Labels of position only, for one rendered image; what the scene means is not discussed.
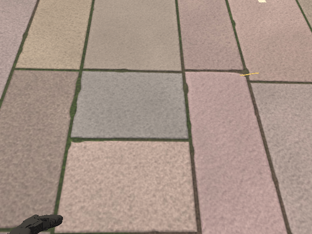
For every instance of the left robot hand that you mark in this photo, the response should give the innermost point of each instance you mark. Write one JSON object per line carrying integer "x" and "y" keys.
{"x": 38, "y": 223}

